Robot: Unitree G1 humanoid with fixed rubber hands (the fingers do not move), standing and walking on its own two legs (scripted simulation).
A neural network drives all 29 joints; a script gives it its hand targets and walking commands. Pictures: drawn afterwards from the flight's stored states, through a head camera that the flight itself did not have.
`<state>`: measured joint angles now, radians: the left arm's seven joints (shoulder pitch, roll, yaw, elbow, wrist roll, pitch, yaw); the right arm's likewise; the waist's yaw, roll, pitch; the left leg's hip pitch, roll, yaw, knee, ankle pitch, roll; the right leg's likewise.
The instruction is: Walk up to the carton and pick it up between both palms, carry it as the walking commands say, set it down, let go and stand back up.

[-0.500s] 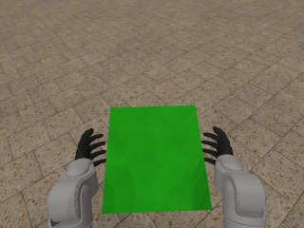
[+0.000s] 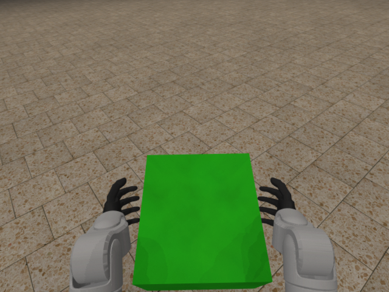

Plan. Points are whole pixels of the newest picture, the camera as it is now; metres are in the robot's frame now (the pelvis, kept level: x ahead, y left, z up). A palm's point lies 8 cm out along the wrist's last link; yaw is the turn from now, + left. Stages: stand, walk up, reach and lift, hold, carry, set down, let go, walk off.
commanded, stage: carry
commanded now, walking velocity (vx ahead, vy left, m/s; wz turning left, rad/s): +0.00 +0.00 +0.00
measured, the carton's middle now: (199, 220) +0.31 +0.00 +0.01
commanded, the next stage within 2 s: none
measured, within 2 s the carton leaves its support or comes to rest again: neither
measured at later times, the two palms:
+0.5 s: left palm (95, 214) +0.28 +0.20 +0.10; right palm (258, 216) +0.27 -0.11 +0.08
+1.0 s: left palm (97, 222) +0.28 +0.20 +0.07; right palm (254, 224) +0.27 -0.11 +0.05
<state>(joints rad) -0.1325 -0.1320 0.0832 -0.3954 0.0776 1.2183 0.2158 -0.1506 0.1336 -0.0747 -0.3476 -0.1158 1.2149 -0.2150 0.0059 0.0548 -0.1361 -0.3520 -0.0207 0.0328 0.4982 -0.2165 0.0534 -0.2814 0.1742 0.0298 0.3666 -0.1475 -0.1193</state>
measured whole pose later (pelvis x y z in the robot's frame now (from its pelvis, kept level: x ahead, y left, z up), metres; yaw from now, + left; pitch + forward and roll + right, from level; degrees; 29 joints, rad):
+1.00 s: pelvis +0.00 +0.05 +0.00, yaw +0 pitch +2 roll +0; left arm -0.19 -0.14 0.14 -0.08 0.15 1.02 0.15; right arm -0.19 0.14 -0.13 -0.04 -0.17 1.03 -0.15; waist 0.00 0.02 -0.12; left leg -0.31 -0.10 0.09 0.47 -0.21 0.13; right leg -0.32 0.08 0.05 0.52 -0.24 -0.05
